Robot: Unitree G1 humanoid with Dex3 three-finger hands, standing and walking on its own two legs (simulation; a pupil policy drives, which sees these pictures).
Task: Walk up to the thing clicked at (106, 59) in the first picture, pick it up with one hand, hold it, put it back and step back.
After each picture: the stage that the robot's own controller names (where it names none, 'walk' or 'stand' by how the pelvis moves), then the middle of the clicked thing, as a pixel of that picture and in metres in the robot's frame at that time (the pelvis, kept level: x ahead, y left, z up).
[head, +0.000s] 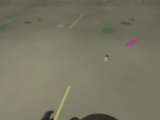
stand; (106, 58) +1.36 -0.29 -0.72
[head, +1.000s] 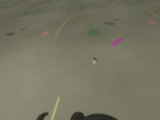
walk; (94, 60) +1.27 +0.06 -0.70
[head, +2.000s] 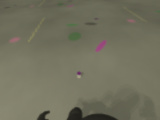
walk; (79, 74) +0.80 +0.26 -0.71
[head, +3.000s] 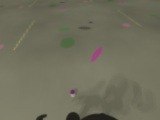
walk; (72, 93) +0.47 +0.24 -0.70
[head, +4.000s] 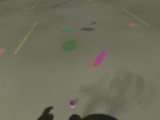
stand; (72, 104) +0.32 +0.24 -0.71
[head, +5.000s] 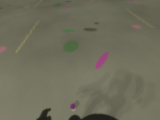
stand; (73, 107) +0.28 +0.21 -0.71
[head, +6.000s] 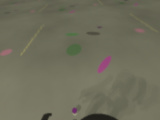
stand; (74, 111) +0.26 +0.20 -0.72
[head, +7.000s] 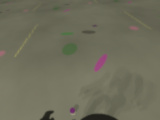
stand; (72, 111) +0.25 +0.22 -0.72
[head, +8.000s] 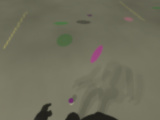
stand; (71, 101) +0.29 +0.20 -0.71
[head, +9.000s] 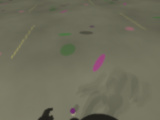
stand; (73, 111) +0.25 +0.21 -0.72
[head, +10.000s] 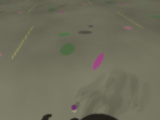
stand; (74, 108) +0.30 +0.20 -0.73
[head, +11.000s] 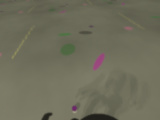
stand; (74, 109) +0.29 +0.19 -0.73
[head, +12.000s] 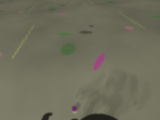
stand; (74, 109) +0.28 +0.19 -0.73
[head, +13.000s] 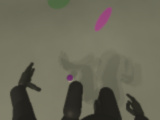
go down; (70, 78) +0.35 +0.21 -0.44
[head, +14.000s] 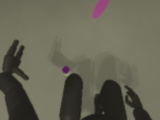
go down; (66, 71) +0.37 +0.24 -0.31
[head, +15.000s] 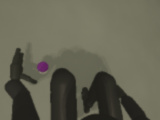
close in; (43, 68) +0.33 +0.28 -0.22
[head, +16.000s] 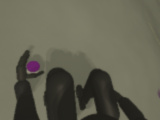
close; (33, 68) +0.34 +0.28 -0.21
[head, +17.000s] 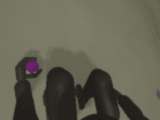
lift; (32, 68) +0.33 +0.29 -0.21
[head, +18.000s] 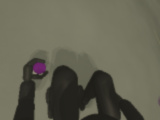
lift; (39, 69) +0.31 +0.28 -0.20
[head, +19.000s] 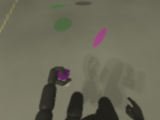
lift; (64, 78) +0.31 +0.20 +0.01
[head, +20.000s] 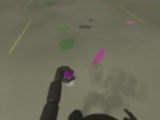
hold; (69, 77) +0.33 +0.17 +0.02
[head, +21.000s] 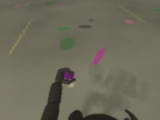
hold; (69, 79) +0.32 +0.17 +0.01
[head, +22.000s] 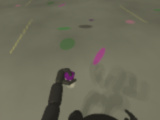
hold; (70, 79) +0.32 +0.17 +0.01
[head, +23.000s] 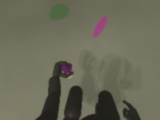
crouch; (67, 71) +0.36 +0.19 -0.07
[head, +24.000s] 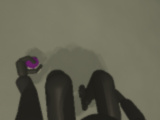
lower; (34, 65) +0.35 +0.29 -0.22
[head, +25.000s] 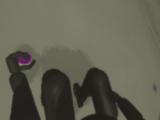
lower; (25, 62) +0.38 +0.30 -0.22
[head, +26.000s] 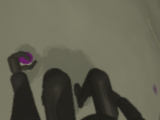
lower; (27, 62) +0.37 +0.30 -0.22
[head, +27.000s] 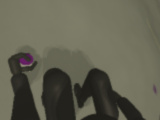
lower; (27, 63) +0.37 +0.31 -0.22
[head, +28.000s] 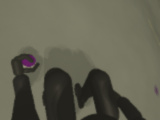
loosen; (29, 64) +0.36 +0.30 -0.22
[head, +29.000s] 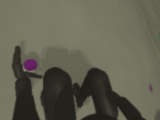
withdraw; (29, 66) +0.35 +0.28 -0.22
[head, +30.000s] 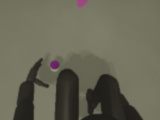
stand; (54, 66) +0.36 +0.26 -0.25
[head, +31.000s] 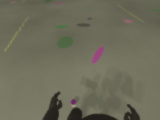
stand; (73, 103) +0.32 +0.18 -0.64
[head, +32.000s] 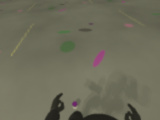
stand; (75, 105) +0.33 +0.19 -0.66
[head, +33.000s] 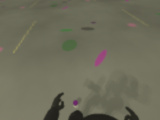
stand; (75, 103) +0.33 +0.18 -0.67
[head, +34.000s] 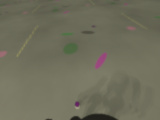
stand; (77, 105) +0.35 +0.17 -0.72
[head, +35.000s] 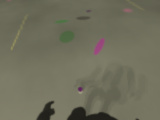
walk; (80, 90) +0.44 +0.15 -0.70
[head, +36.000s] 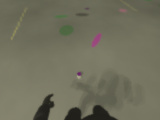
walk; (79, 75) +0.67 +0.16 -0.70
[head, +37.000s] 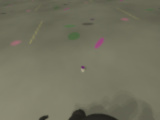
stand; (82, 68) +0.97 +0.25 -0.70
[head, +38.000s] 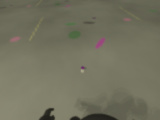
stand; (82, 69) +0.94 +0.19 -0.72
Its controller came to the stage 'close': yes
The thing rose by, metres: 0.71
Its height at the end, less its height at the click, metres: +0.00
